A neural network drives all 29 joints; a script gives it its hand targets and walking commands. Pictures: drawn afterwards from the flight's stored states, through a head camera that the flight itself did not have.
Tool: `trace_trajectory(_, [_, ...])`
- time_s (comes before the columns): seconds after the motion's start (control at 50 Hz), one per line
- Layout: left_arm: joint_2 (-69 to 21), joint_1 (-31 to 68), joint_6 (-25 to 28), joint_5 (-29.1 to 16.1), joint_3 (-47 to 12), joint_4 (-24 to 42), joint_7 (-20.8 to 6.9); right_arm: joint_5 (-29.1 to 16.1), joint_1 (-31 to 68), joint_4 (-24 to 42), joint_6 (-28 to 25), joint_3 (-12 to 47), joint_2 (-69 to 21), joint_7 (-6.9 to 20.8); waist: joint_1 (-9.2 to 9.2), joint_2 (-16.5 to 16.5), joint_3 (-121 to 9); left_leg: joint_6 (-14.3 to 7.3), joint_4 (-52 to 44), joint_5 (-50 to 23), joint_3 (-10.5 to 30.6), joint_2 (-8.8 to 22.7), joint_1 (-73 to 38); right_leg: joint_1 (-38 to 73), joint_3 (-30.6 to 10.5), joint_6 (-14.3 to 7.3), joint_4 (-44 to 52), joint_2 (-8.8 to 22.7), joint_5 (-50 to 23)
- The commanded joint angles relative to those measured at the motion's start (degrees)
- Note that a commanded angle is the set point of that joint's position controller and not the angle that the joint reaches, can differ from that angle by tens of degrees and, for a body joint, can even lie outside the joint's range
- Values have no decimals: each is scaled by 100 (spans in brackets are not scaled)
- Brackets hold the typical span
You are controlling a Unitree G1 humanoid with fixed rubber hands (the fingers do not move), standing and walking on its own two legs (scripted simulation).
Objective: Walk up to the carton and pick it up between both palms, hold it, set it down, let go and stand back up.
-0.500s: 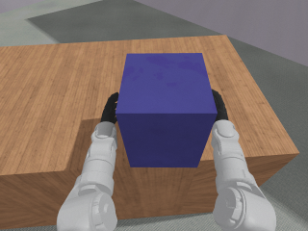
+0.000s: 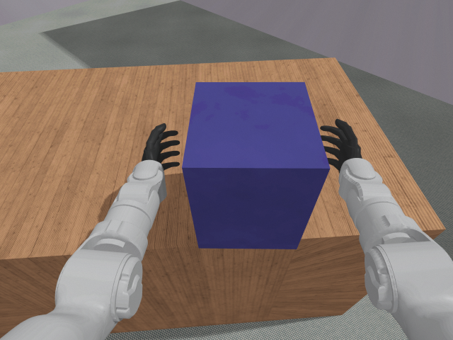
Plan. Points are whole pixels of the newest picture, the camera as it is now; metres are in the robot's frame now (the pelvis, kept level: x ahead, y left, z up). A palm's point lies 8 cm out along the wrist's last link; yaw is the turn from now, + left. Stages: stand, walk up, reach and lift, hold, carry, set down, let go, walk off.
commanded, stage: set down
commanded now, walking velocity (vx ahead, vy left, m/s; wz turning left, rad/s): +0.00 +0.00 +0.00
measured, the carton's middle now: (248, 169) +0.44 -0.03 +0.06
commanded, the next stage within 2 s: none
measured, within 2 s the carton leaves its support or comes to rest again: neither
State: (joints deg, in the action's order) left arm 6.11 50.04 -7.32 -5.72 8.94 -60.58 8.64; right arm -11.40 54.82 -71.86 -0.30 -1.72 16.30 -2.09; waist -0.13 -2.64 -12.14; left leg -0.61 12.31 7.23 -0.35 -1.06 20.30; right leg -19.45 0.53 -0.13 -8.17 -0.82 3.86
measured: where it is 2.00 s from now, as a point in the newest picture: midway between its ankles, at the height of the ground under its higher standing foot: outside the picture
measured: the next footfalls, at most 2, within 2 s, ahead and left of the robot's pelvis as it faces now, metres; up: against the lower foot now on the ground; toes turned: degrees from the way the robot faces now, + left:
none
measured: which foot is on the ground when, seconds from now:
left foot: down 0.00-1.00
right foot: down 0.00-1.00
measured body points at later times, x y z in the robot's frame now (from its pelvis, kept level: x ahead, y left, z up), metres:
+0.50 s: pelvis -0.05 -0.02 +0.00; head -0.02 -0.03 +0.45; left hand +0.42 +0.15 +0.20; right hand +0.43 -0.23 +0.21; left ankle -0.04 +0.10 -0.75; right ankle -0.02 -0.12 -0.75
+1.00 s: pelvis -0.04 -0.02 +0.00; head -0.03 -0.02 +0.45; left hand +0.34 +0.19 +0.11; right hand +0.35 -0.22 +0.10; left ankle -0.04 +0.10 -0.75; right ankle -0.02 -0.12 -0.75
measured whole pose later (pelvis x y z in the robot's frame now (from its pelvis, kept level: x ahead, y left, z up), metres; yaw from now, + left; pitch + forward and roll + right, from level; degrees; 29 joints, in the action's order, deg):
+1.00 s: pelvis -0.04 -0.02 +0.00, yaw +0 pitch +1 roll +0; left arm 11.2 26.4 -24.7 -7.6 9.0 -19.1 3.5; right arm -17.2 31.0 -30.8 16.5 -0.8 16.5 -4.5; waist 0.2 -0.2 -1.1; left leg -0.1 15.5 7.8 0.2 0.3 9.2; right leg -8.7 1.0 -2.1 -12.0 -2.3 4.9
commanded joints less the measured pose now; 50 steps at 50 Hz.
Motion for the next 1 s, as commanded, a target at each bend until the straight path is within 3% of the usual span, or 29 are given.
trace_trajectory(0.0, [995, 2478, 118, -203, -195, 1398, 46, -281, 2461, 856, -162, 21, 998, 125, 75, 71, -3175, 626, 729, -3817, 334, 100, -1976, 890, -266, 155, -591, -94, -3332])
trace_trajectory(0.04, [1066, 2592, -27, -406, -352, 1660, 83, -346, 2690, 1096, -77, -16, 1170, 217, 75, 15, -3417, 646, 894, -3984, 375, 141, -2249, 572, -232, 156, -518, -121, -3064])
trace_trajectory(0.12, [1251, 2743, -405, -656, -516, 2181, 155, -336, 3087, 1627, 209, -17, 1377, 374, 67, 273, -4000, 557, 990, -4111, 435, 178, -2511, 225, -165, 187, -504, -160, -2858])
trace_trajectory(0.22, [1507, 3164, -1015, -752, -476, 2562, 279, -378, 3660, 2016, 751, -40, 1505, 425, -32, 452, -4071, 387, 930, -3213, 442, 113, -2133, 436, -202, 282, -676, -123, -2604])
trace_trajectory(0.28, [1620, 3500, -1447, -770, -358, 2623, 351, -318, 4002, 2066, 1149, -90, 1589, 363, -3, 654, -3766, 284, 801, -2624, 399, 58, -1794, 656, -176, 354, -708, -118, -2433])
trace_trajectory(0.38, [1717, 3857, -1957, -776, -238, 1884, 345, -353, 4304, 1456, 1765, 80, 1503, 186, -10, 903, -2945, 85, 493, -1386, 380, 6, -1110, 1030, -149, 435, -726, -86, -1592])
trace_trajectory(0.44, [1808, 3971, -2052, -830, -284, 1555, 276, -378, 4325, 1238, 1914, 40, 1461, 106, 57, 738, -2534, 66, 424, -1040, 314, 1, -1059, 1085, -149, 421, -600, -50, -1148])
trace_trajectory(0.5, [1881, 3920, -2083, -737, -205, 1440, 188, -400, 4123, 1023, 1981, 16, 1510, 19, 55, 611, -2291, 89, 311, -1074, 321, -2, -1144, 1398, -146, 364, -478, -60, -1210])
trace_trajectory(0.62, [1912, 3748, -2038, -611, -180, 1965, 56, -516, 3689, 1308, 1952, -17, 1425, -93, 119, 241, -2007, 137, 157, -1198, 285, -28, -1492, 1672, -145, 286, -275, -58, -1183])
trace_trajectory(0.8, [1740, 3252, -1995, -685, -231, 3214, 82, -297, 3182, 2971, 1878, -326, 1368, -125, 168, 338, -2719, 37, 185, -1436, 297, -30, -1565, 1908, -114, 151, -424, -21, -1302])
trace_trajectory(0.82, [1299, -450, -1604, -43, 266, 3879, -310, -820, -57, 4481, 1506, 321, 565, -157, -128, 836, -2744, -238, 526, -2346, -92, -5, -2128, 3766, -256, 90, -881, -106, -3139])
trace_trajectory(0.84, [1597, 493, -1315, 176, 416, 4584, -635, -636, 345, 4735, 1367, -95, 1092, -390, 12, 481, -2448, -267, 282, -2218, 21, -162, -871, 4075, -106, -67, -962, -51, -3828])
trace_trajectory(0.86, [1398, 320, -1249, 257, 528, 4011, -777, -667, 324, 4586, 1432, 57, 866, -465, -5, 378, -2183, -292, 144, -1811, 94, -31, -1030, 3820, -185, -51, -944, 121, -3476])
trace_trajectory(0.92, [1361, 157, -1371, -3, 267, 5222, -652, -565, 389, 5260, 1338, -223, 1071, -339, -17, 426, -1245, -5, 178, -978, 9, 10, -1229, 2774, -61, -218, -684, -139, -1527])
trace_trajectory(0.98, [1447, 28, -1445, -428, -120, 6214, -392, -544, 311, 6071, 1236, -462, 1234, -135, 82, 377, -1395, 100, 357, -921, -13, 112, -1492, 2148, 10, -205, -763, -245, -1180])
